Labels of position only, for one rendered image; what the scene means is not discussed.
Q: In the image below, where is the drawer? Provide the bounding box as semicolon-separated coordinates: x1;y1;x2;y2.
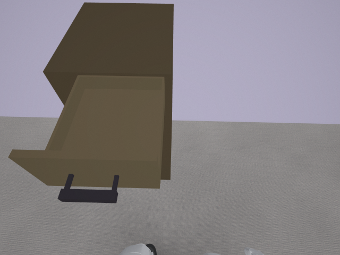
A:
9;75;165;189

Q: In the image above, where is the handle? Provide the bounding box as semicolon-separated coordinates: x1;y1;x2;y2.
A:
58;174;119;203

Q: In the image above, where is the left robot thigh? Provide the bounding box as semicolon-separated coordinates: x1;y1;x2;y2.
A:
119;244;154;255

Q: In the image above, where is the robot left foot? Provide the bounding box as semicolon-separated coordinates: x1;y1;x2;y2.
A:
146;244;157;255

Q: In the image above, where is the cabinet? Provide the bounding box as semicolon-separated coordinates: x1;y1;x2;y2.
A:
43;2;174;180

